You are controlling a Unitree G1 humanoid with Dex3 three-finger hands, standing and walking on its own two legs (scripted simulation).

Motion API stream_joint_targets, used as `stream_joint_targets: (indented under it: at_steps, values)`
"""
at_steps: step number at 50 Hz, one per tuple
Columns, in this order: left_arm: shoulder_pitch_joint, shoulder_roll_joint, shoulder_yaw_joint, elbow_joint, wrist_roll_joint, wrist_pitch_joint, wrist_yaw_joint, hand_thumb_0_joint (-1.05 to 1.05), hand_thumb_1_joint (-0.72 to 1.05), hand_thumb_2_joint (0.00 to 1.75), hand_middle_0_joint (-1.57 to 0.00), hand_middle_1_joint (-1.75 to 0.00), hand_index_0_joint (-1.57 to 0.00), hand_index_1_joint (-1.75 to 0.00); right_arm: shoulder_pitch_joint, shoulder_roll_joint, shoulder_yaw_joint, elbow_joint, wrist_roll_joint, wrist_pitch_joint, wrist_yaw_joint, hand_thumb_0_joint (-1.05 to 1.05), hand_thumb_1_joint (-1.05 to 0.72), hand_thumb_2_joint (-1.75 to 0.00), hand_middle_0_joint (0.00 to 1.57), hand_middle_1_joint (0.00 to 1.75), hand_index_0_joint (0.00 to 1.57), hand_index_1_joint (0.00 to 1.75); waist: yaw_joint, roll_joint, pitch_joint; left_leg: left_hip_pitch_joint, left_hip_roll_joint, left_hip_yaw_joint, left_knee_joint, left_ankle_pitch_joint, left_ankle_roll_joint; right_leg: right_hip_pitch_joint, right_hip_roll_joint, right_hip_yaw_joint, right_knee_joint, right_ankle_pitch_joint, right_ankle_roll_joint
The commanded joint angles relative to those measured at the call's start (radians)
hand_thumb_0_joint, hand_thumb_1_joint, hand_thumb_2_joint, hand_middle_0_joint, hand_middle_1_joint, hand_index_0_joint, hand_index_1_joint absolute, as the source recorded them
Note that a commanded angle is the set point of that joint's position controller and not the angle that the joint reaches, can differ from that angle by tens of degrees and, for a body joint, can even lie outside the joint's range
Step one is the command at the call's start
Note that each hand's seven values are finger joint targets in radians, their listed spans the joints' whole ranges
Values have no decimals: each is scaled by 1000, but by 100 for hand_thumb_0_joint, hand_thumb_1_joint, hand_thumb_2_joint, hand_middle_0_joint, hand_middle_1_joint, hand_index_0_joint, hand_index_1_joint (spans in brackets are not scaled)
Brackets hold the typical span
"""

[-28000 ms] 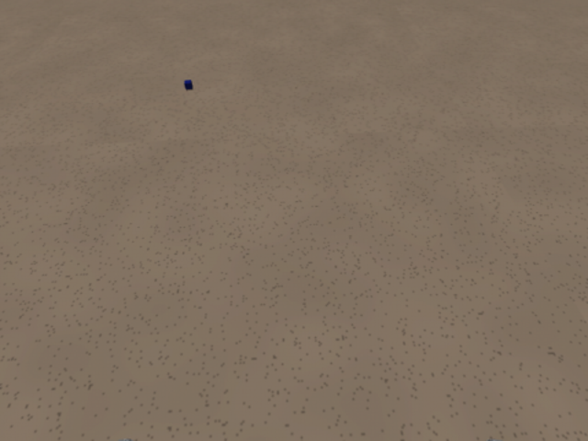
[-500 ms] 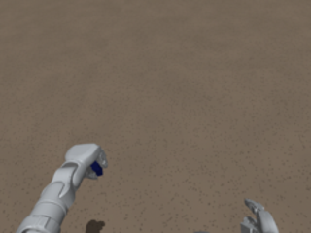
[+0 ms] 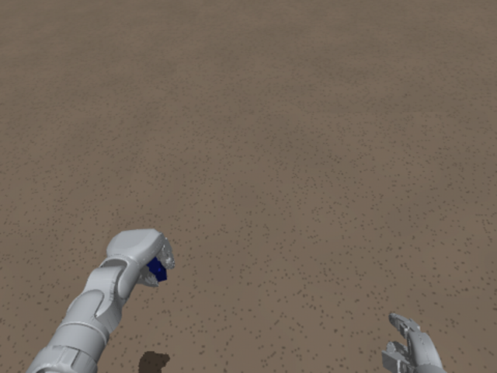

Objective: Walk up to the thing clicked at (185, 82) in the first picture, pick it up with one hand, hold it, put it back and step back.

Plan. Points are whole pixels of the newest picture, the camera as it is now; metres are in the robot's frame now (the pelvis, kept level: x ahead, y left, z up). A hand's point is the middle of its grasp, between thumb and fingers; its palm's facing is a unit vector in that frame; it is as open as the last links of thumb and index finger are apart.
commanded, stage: hold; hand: left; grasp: from above
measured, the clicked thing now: (152, 268) +0.31 +0.22 -0.07
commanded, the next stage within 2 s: crouch in 0.28 s
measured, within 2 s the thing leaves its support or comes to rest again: neither
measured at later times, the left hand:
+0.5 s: hand (143, 268) +0.29 +0.22 -0.04, palm faces -0.47 -0.05 -0.88, open 5.1 cm
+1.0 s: hand (170, 290) +0.33 +0.23 -0.24, palm faces -0.42 +0.07 -0.91, open 4.9 cm
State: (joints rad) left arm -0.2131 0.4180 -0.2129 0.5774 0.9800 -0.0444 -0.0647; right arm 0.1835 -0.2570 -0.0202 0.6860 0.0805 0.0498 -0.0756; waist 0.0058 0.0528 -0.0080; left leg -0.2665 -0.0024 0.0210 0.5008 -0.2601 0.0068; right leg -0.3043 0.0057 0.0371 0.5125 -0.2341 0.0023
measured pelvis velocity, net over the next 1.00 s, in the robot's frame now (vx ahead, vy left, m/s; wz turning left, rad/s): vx -0.05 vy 0.01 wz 0.02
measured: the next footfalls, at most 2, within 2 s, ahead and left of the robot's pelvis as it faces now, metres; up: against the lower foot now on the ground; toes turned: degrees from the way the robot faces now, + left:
none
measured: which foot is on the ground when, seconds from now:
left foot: down 0.00-1.00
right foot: down 0.00-1.00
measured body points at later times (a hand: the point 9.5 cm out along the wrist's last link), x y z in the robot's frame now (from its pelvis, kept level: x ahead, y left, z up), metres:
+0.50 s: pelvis +0.01 +0.00 +0.00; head +0.02 -0.02 +0.45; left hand +0.31 +0.22 +0.01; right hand +0.14 -0.26 -0.12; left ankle +0.00 +0.12 -0.74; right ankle +0.02 -0.12 -0.74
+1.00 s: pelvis -0.05 +0.01 -0.14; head +0.08 +0.02 +0.30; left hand +0.34 +0.23 -0.19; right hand +0.02 -0.28 -0.26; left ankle +0.00 +0.12 -0.74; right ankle +0.02 -0.12 -0.74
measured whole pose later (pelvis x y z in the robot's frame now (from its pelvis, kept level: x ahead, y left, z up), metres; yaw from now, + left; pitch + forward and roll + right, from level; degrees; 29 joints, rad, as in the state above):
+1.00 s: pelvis -0.05 +0.01 -0.14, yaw +1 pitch +24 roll -2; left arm -0.61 0.41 -0.15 1.15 1.19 -0.09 0.34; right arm 0.24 -0.28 -0.07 0.72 0.00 0.04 -0.02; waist -0.10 0.02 -0.17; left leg -1.26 -0.01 -0.01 1.36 -0.53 0.02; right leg -1.26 0.01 0.00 1.31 -0.48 0.02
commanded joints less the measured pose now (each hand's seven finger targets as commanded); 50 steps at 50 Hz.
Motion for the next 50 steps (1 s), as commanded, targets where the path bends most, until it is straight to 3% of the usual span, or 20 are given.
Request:
stream_joint_targets:
  at_steps: [1,3,11,16,18,19,20,21,26,30,36,40,41,44,45,48,49,50]
  values:
    - [-353,231,137,-193,2,-5,59,0,95,8,-125,-14,-131,-8,-69,-123,-46,-131,-4,-32,-9,0,-90,-90,20,30,20,30,0,-25,-270,115,-21,-2,-52,250,12,93,26,-16,-71,203,-16]
    - [-319,219,137,-161,0,-1,60,0,94,9,-124,-13,-130,-8,-73,-123,-46,-135,-5,-27,-8,0,-90,-90,20,30,20,30,-3,-43,-250,110,-23,0,-51,243,14,91,24,-14,-76,200,-13]
    - [-377,226,127,-180,-2,-12,50,0,95,11,-123,-17,-130,-11,-59,-127,-51,-132,-7,-18,-6,0,-90,-90,20,30,20,30,-10,-16,-267,133,-19,-3,-57,277,11,95,26,-18,-75,228,-19]
    - [-306,213,131,-164,4,-13,52,0,94,11,-124,-15,-129,-10,-59,-130,-57,-146,-6,-12,-3,0,-90,-90,20,30,20,30,0,-27,-265,130,-20,-4,-60,285,10,107,24,-22,-76,232,-22]
    - [-381,222,121,-209,7,-19,54,0,94,12,-124,-17,-129,-11,-54,-130,-56,-145,-6,-11,-3,0,-90,-90,20,30,20,30,-7,-23,-281,137,-19,-6,-58,291,11,108,25,-20,-76,242,-20]
    - [-369,233,137,-169,9,-17,58,0,100,10,-120,-24,-131,-13,-56,-126,-54,-140,-7,-9,-4,0,-90,-91,20,30,20,30,-4,-29,-261,126,-21,-5,-60,276,12,106,23,-21,-82,227,-18]
    - [-345,225,137,-166,8,-16,62,0,94,3,-112,-20,-123,-8,-57,-127,-55,-147,-6,-8,-4,0,-87,-89,20,30,20,30,-2,-28,-255,121,-24,-3,-60,267,13,101,21,-19,-83,226,-17]
    - [-343,210,131,-158,2,-17,65,0,90,3,-117,-19,-126,-11,-51,-128,-53,-143,-6,-8,-3,0,-89,-90,20,30,20,30,-9,-37,-254,122,-20,-3,-62,255,12,98,24,-20,-82,209,-18]
    - [-312,175,108,-57,33,-33,104,0,97,9,-126,-14,-132,-9,-34,-129,-57,-133,-12,1,0,0,-89,-90,20,30,20,30,-22,-77,-211,78,-24,-4,-40,232,13,50,18,-22,-66,192,-17]
    - [-356,167,112,71,61,-68,175,0,99,6,-124,-18,-132,-11,-19,-132,-57,-117,-28,7,10,0,-89,-90,20,30,20,30,-42,-104,-174,-50,-26,-7,56,154,11,-72,16,-27,9,121,-14]
    - [-554,181,113,150,164,-104,321,0,96,8,-123,-20,-130,-13,56,-146,-85,-91,-63,2,35,0,-90,-90,20,30,20,30,-73,-3,-404,-254,-24,-4,358,134,-2,-334,18,-27,288,102,-25]
    - [-632,133,90,301,200,-92,408,0,98,6,-122,-23,-131,-14,99,-162,-96,-78,-73,-1,52,0,-90,-90,20,30,20,30,-103,-8,-460,-445,-17,-16,517,66,2,-543,24,-40,450,33,-29]
    - [-669,161,104,318,213,-87,423,0,98,7,-123,-22,-131,-14,104,-165,-99,-69,-76,-5,51,0,-90,-90,20,30,20,30,-100,10,-475,-496,-18,-20,545,36,2,-580,24,-41,483,11,-29]
    - [-694,186,127,365,210,-65,450,0,98,7,-121,-24,-130,-15,119,-172,-107,-56,-85,-19,49,0,-90,-90,20,30,20,30,-92,33,-561,-598,-20,-28,621,-38,3,-669,22,-46,575,-48,-33]
    - [-759,168,112,358,204,-61,453,0,98,9,-122,-22,-131,-14,127,-168,-105,-49,-88,-26,46,0,-90,-90,20,30,20,30,-117,50,-586,-638,-20,-32,650,-60,5,-709,20,-44,603,-62,-33]
    - [-764,187,129,432,202,-39,469,0,97,12,-123,-22,-130,-14,138,-174,-110,-36,-95,-43,36,0,-90,-90,20,30,20,30,-115,34,-621,-752,-20,-40,730,-141,7,-804,21,-53,688,-130,-36]
    - [-796,219,149,409,198,-36,472,0,96,14,-122,-22,-129,-15,143,-180,-111,-36,-98,-50,35,0,-90,-90,20,30,20,30,-115,41,-661,-772,-17,-49,753,-151,5,-824,19,-57,723,-141,-39]
    - [-812,201,139,408,192,-31,472,0,97,14,-123,-22,-130,-15,144,-178,-110,-30,-103,-55,33,0,-89,-90,20,30,20,30,-119,58,-687,-787,-14,-55,778,-153,1,-865,16,-59,756,-145,-41]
